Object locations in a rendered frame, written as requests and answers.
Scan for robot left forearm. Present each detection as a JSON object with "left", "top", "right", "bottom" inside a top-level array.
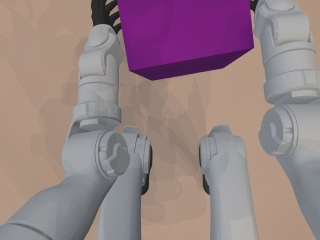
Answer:
[{"left": 61, "top": 24, "right": 125, "bottom": 157}]

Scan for carton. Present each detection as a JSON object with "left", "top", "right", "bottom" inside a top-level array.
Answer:
[{"left": 117, "top": 0, "right": 254, "bottom": 81}]

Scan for robot left thigh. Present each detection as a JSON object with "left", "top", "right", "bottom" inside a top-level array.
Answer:
[{"left": 96, "top": 132, "right": 151, "bottom": 240}]

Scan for left robot hand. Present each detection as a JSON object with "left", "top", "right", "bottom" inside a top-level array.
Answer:
[{"left": 91, "top": 0, "right": 122, "bottom": 35}]

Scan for robot right forearm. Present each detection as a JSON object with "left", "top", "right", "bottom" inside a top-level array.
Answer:
[{"left": 253, "top": 0, "right": 320, "bottom": 106}]

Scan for robot right upper arm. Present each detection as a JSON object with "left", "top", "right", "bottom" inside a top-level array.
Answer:
[{"left": 258, "top": 104, "right": 320, "bottom": 240}]

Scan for right robot hand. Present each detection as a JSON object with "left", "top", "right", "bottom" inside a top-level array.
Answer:
[{"left": 249, "top": 0, "right": 259, "bottom": 14}]

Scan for robot left upper arm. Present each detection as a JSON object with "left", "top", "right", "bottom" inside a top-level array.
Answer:
[{"left": 0, "top": 129, "right": 131, "bottom": 240}]

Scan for robot right shin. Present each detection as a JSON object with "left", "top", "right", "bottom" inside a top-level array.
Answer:
[{"left": 205, "top": 124, "right": 247, "bottom": 186}]

